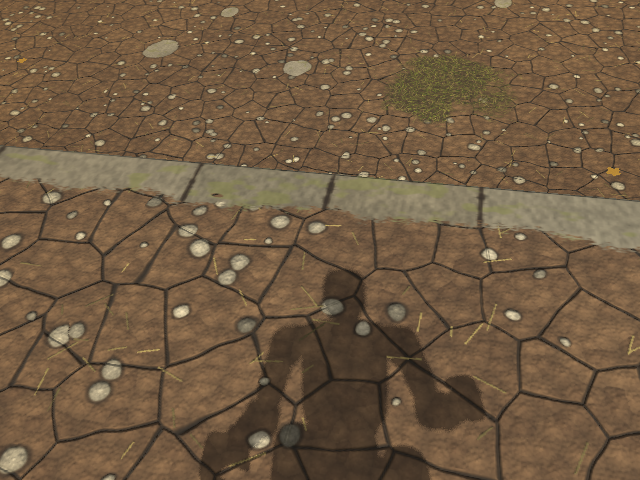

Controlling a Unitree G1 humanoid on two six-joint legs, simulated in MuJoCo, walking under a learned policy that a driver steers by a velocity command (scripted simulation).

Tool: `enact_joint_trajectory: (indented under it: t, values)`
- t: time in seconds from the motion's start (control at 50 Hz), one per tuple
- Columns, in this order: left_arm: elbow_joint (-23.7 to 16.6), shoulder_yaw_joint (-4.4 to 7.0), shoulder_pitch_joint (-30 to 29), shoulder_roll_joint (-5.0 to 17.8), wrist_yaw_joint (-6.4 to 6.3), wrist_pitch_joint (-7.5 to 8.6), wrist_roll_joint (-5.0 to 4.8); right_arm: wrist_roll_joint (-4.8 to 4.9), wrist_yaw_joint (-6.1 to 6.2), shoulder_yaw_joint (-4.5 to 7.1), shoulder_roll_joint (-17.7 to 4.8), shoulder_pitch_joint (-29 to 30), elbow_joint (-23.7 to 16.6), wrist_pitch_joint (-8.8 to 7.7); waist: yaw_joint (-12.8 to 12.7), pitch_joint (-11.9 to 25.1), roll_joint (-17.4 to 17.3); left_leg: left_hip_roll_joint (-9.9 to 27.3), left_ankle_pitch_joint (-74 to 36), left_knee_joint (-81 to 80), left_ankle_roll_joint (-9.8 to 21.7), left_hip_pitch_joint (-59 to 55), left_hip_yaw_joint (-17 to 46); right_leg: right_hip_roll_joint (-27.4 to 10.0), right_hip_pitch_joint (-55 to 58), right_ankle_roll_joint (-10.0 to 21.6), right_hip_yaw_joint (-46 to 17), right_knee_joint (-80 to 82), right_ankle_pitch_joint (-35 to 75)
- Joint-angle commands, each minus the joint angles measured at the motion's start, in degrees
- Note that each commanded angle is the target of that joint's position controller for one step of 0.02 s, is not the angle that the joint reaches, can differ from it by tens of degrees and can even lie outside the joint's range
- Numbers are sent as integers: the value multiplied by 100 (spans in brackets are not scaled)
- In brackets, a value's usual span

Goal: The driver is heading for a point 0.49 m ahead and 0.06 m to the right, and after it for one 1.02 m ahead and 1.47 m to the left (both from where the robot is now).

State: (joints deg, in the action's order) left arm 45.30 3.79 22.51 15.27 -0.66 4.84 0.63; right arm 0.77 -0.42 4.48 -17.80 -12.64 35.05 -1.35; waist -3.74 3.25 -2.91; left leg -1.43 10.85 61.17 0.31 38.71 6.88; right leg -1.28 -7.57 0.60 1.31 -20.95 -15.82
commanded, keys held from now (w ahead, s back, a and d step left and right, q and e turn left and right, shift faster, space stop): w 0.16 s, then w+e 0.42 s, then q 0.42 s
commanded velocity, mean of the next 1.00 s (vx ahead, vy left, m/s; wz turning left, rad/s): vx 0.37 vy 0.00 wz -0.02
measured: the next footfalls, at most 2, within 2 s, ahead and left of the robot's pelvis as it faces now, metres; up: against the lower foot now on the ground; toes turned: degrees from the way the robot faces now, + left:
left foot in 0.26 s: +0.26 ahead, +0.17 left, +0.00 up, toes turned +3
right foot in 0.74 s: +0.53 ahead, -0.12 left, +0.00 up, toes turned -11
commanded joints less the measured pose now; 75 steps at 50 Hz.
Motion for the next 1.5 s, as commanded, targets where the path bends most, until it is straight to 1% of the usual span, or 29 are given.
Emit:
enact_joint_trajectory:
  t: [0.02,0.1,0.18,0.24,0.26,0.28,0.3,0.32,0.38,0.44,0.54,0.66,0.72,0.74,0.76,0.78,0.8,0.84,0.86,0.9,1.04,1.18,1.2,1.22,1.24,1.26,1.3,1.36,1.5]
  values:
    - [-227,121,-89,739,4,79,-25,3,-38,3,-142,701,-527,-159,3,-735,972,245,-583,-451,-122,1041,-156,-1181,397,873,-1059,1229,317]
    - [-2,117,170,922,17,-2,-123,33,-177,-124,106,1411,-690,-238,-267,-849,1084,386,-930,-1896,-160,243,-746,-1126,295,844,-591,1194,977]
    - [204,143,433,1105,64,-91,-244,99,-281,-103,-3,1653,-791,-310,-269,-982,1175,218,-331,-2808,106,-490,-952,-1406,521,862,-696,970,1531]
    - [268,144,256,1192,30,-145,-281,64,-202,176,-516,134,-390,-354,740,-62,1049,-80,-495,-3499,537,-2859,-1021,-1152,361,598,-384,-715,4029]
    - [110,42,137,931,35,-93,-172,-28,-104,297,-862,-968,-189,-320,1245,871,700,796,-578,-3173,831,-4814,-165,-912,-851,388,-248,-2280,2895]
    - [-130,-206,620,128,56,19,-108,-140,-53,385,-1451,-1393,-92,-281,1005,1837,-1120,2518,286,-3608,1624,-6642,2509,54,-3031,-4,-104,-4464,-939]
    - [-13,-62,434,644,60,122,-274,-172,-45,263,-942,-1520,-48,-277,1205,2035,-926,2612,746,-4164,1698,-6234,3263,35,-3415,3,-975,-5308,-1622]
    - [-178,51,-30,921,67,131,-401,-129,-43,151,-676,-1163,30,-289,1086,1031,-773,2388,482,-4231,1444,-5539,2234,-220,-3823,33,-873,-5510,-1209]
    - [-173,73,-318,679,43,-24,-230,-123,-81,9,-154,-240,113,-380,517,-33,-497,1668,-327,-4823,1111,-3632,572,-693,-3208,8,-716,-4874,-117]
    - [-155,32,-219,329,56,-234,-249,-126,-77,60,-138,9,298,-531,240,-358,-287,1644,-1071,-5265,1150,-3007,-135,-699,-2997,-79,-719,-4666,223]
    - [-453,-7,-990,258,155,-235,-185,-144,23,146,-386,-31,580,-547,338,-695,-41,1522,-1489,-5423,1012,-3055,-1106,-622,-3200,-89,-656,-3103,1603]
    - [-961,-69,-1982,240,353,-134,-64,74,82,208,-743,-542,1021,-345,551,-898,89,1706,-2989,-4893,894,-3615,-1301,-264,-2636,225,-133,-1461,1533]
    - [-665,161,-885,720,316,-64,39,152,100,201,-887,-385,1147,-219,-156,-46,-78,1359,-4216,-3293,534,-3886,-1240,214,-943,504,195,-699,1859]
    - [-525,285,-353,1146,228,-63,89,61,104,111,-662,-589,1149,-236,-310,490,195,967,-3281,-2206,225,-3192,-1347,-188,403,662,-115,-844,3895]
    - [-532,303,38,1566,121,-110,294,-129,36,-119,-32,-1136,1065,-289,-142,1533,1535,152,1002,144,-219,-1271,-1298,-1940,2657,1609,-1949,-1364,6503]
    - [-622,188,90,1299,123,-142,233,11,14,-145,-64,-1583,1344,-306,-161,2737,1625,-211,3212,1380,-343,-1022,123,-2645,3001,2199,-3017,-1105,7022]
    - [-649,196,-182,1183,156,-195,111,230,16,33,-634,-1225,1324,-262,-237,2374,1186,66,2963,1589,-319,-746,273,-2352,2377,2039,-2372,-753,5835]
    - [-602,54,-1032,667,147,-180,-24,144,136,20,-454,-487,1170,-83,109,799,715,563,2271,948,-328,-298,-191,-1780,839,1494,-1452,-213,3889]
    - [-590,-3,-1347,466,138,-167,9,85,194,45,-408,-583,1232,75,339,503,809,696,1969,697,-371,-769,-245,-1602,32,1342,-1076,81,3365]
    - [-592,52,-1731,581,116,-130,140,41,266,53,-241,-833,1252,304,595,295,938,618,1523,522,-445,-1427,-460,-1552,-911,1356,-679,540,2756]
    - [-378,175,-1931,857,-155,-259,51,-24,207,81,-253,-122,787,460,469,157,937,763,630,-900,-303,-1474,-677,-1738,-855,1325,-3,907,1150]
    - [-132,243,-1922,969,-132,-520,-179,-41,13,185,-335,-157,642,500,606,73,804,365,281,-2917,182,-2347,-1214,-1697,-430,742,405,-63,765]
    - [4,210,-1650,774,-113,-556,-178,-84,50,266,-554,-377,694,481,625,-24,373,382,-370,-3599,413,-2722,-849,-1365,-709,343,679,-793,374]
    - [-87,138,-1575,463,-72,-566,32,-85,169,423,-1232,-514,614,448,426,-92,-1241,1676,-2406,-4039,954,-3395,993,-600,-1975,-268,1281,-2556,-1041]
    - [-405,145,-2140,525,-124,-549,72,-231,151,431,-1509,-415,458,343,600,-121,-1588,2347,-2497,-4308,1976,-3235,2254,123,-3031,-510,485,-3806,-2306]
    - [-424,207,-2385,725,-141,-555,11,-274,95,376,-1270,-361,436,194,691,41,-841,2155,-2233,-4360,1973,-3255,1939,51,-3179,-435,-148,-4430,-2104]
    - [-250,258,-2166,740,-206,-561,-45,-88,126,309,-988,159,359,56,402,103,-328,1667,-1922,-4213,1380,-3351,1245,-95,-3283,-328,-421,-4433,-1171]
    - [-208,289,-2059,725,-224,-512,-25,-32,231,199,-723,299,285,99,295,337,-379,1425,-2490,-4112,1264,-3334,970,10,-2944,-401,-467,-4367,-538]
    - [-258,193,-2267,553,-143,-463,-93,-24,308,283,-960,215,211,222,496,231,-512,1248,-1583,-4059,1298,-3243,1313,198,-2331,-558,-566,-2541,-326]
Keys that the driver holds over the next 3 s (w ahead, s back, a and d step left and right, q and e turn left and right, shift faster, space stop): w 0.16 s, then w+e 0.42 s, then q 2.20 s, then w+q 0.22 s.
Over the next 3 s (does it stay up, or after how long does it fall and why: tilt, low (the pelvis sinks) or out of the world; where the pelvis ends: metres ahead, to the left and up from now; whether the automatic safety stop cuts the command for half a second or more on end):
stays up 0.46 0.07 0.00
